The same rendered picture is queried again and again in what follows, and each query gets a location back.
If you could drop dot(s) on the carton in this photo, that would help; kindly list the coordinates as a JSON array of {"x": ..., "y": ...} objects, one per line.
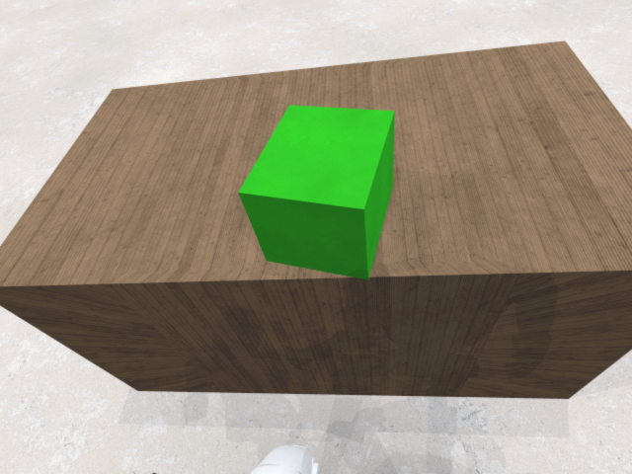
[{"x": 318, "y": 194}]

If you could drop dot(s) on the robot left thigh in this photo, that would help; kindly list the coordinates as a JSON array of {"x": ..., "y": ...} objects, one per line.
[{"x": 287, "y": 460}]

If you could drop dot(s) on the pedestal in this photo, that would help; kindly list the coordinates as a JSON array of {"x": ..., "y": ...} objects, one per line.
[{"x": 503, "y": 267}]

